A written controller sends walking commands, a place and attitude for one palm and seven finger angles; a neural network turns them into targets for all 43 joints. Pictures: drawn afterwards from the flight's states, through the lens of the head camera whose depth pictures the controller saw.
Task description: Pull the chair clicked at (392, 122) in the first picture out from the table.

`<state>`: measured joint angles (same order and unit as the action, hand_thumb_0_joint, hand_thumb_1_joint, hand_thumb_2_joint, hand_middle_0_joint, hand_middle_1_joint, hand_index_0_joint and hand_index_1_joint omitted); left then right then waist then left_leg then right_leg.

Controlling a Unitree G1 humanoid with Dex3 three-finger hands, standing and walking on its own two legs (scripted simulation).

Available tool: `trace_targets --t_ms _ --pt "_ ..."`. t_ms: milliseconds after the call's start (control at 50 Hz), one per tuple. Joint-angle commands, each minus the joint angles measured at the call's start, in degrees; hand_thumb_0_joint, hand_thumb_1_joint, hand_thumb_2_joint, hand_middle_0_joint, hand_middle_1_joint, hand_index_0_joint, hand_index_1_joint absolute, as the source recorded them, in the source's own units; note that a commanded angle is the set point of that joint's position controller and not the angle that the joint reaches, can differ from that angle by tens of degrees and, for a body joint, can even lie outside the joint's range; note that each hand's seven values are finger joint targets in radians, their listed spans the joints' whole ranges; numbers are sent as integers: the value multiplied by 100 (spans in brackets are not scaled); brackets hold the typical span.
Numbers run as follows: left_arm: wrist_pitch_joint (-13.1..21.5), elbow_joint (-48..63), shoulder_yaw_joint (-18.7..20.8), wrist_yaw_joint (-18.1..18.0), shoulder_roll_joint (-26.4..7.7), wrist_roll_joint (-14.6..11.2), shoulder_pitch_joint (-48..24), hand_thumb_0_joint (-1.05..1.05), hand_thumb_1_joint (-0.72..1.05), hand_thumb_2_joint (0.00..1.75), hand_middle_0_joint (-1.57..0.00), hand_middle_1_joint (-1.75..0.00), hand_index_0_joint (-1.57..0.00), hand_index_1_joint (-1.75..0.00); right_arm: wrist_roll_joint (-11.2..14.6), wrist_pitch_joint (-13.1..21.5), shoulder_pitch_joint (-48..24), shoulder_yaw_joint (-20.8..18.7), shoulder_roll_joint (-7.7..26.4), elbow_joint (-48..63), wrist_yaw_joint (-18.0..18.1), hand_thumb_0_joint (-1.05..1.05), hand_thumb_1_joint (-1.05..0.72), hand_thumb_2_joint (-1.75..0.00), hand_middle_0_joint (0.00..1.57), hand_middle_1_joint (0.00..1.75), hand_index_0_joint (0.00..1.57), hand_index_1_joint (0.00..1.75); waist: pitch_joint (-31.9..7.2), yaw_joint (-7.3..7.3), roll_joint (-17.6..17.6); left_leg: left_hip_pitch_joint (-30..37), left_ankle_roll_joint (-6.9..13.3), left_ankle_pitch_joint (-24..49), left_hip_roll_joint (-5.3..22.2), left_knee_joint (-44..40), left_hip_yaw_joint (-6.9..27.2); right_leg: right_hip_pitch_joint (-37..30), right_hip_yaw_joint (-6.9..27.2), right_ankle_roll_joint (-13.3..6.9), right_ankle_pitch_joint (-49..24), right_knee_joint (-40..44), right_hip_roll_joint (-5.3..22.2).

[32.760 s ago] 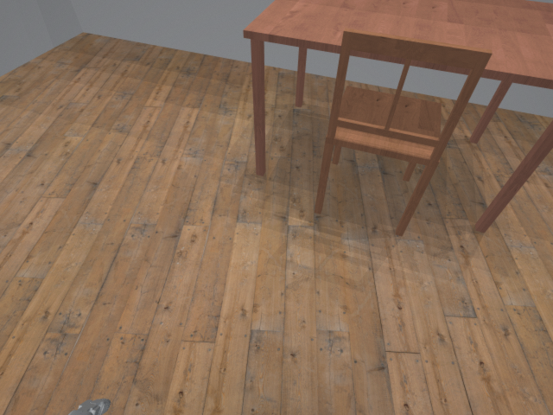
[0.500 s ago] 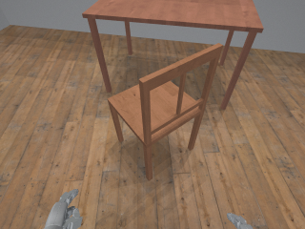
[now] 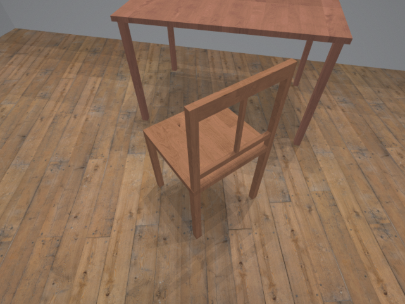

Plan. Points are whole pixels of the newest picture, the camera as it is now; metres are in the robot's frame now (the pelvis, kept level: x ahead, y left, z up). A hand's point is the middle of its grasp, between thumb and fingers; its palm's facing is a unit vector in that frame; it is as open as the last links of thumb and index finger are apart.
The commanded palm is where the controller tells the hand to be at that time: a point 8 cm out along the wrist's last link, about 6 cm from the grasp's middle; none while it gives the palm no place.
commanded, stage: let the arm hang, fingers relaxed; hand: left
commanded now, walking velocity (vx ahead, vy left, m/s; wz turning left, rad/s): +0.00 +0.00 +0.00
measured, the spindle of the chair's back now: (239, 126) +0.68 -0.08 -0.11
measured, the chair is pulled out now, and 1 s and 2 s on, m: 0.55 0.55 0.55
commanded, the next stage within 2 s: look to check the result in 0.42 s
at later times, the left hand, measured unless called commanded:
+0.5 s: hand out of the picture -0.01 +0.15 -0.18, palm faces +0.05 -0.98 -0.17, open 7.4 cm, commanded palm none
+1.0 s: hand out of the picture +0.01 +0.14 -0.18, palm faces +0.05 -0.99 -0.16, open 7.4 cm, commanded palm none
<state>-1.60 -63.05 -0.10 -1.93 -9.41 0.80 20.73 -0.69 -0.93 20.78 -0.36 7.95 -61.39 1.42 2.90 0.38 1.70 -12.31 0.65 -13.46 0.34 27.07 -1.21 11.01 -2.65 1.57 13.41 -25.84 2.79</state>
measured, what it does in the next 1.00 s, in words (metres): stands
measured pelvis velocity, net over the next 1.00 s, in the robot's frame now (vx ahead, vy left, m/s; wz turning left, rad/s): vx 0.02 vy -0.01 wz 0.00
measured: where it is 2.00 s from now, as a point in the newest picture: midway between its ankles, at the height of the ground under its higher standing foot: outside the picture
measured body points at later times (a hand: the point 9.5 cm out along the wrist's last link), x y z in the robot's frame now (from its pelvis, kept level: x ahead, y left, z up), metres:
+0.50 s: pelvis +0.01 -0.01 +0.00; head +0.03 -0.01 +0.45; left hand -0.01 +0.20 -0.16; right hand -0.02 -0.21 -0.16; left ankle +0.01 +0.11 -0.74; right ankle +0.01 -0.14 -0.74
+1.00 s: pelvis +0.02 -0.01 +0.00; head +0.03 -0.01 +0.45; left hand +0.00 +0.19 -0.16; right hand +0.00 -0.22 -0.16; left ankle +0.01 +0.11 -0.74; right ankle +0.01 -0.14 -0.74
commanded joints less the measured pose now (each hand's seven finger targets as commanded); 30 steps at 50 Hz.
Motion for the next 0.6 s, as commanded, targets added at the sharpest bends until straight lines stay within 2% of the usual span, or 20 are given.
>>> trace_targets --t_ms 0,60,120,200,240,300,340,460,500,580 --pt "132 187 90 -18 -426 -22 267 0 90 90 -20 -30 -20 -30 -8 115 438 -104 435 121 26 0 -90 -90 20 30 20 30 272 -50 -351 -111 208 61 420 -584 447 354 388 -348 171 575 319" --pt "124 160 95 -28 -379 -19 302 0 90 90 -20 -30 -20 -30 -12 120 412 -97 369 74 33 0 -90 -90 20 30 20 30 370 -41 -139 -165 205 -37 418 -628 443 407 391 -348 202 552 301" --pt "144 143 113 -38 -336 -17 333 0 90 90 -20 -30 -20 -30 -4 131 412 -107 286 48 45 0 -90 -90 20 30 20 30 379 -8 -248 -200 203 73 417 -579 407 331 355 -348 79 552 289" --pt "146 171 128 -37 -257 -11 288 0 90 90 -20 -30 -20 -30 -16 143 402 -115 260 16 55 0 -90 -90 20 30 20 30 431 -45 -168 -136 187 78 417 -599 412 435 384 -348 76 522 276" --pt "147 146 132 -40 -226 -13 300 0 90 90 -20 -30 -20 -30 -14 155 401 -119 243 0 65 0 -90 -90 20 30 20 30 433 -29 -4 -201 184 113 431 -631 425 344 377 -348 -6 509 268" --pt "168 138 137 -38 -204 -19 329 0 90 90 -20 -30 -20 -30 -7 180 397 -124 240 10 81 0 -90 -90 20 30 20 30 230 -25 -58 -26 186 428 439 -536 397 229 370 -345 -295 472 283" --pt "157 154 136 -38 -195 -12 286 0 90 90 -20 -30 -20 -30 1 181 422 -124 234 -11 84 0 -90 -90 20 30 20 30 304 -27 -130 -98 183 438 455 -577 412 179 350 -336 -327 474 274" --pt "163 145 147 -43 -195 -25 304 0 90 90 -20 -30 -20 -30 2 189 424 -127 256 -33 95 0 -90 -90 20 30 20 30 199 -19 -56 19 176 570 459 -543 403 103 345 -347 -412 476 293" --pt "176 150 147 -43 -212 -24 285 0 90 90 -20 -30 -20 -30 8 197 444 -126 253 -59 94 0 -90 -90 20 30 20 30 141 -28 -180 87 180 746 459 -507 400 56 341 -343 -546 467 298" --pt "169 135 144 -43 -202 -28 267 0 90 90 -20 -30 -20 -30 6 189 434 -115 254 -99 98 0 -90 -90 20 30 20 30 246 -37 -167 98 170 746 461 -523 382 101 337 -348 -522 482 295"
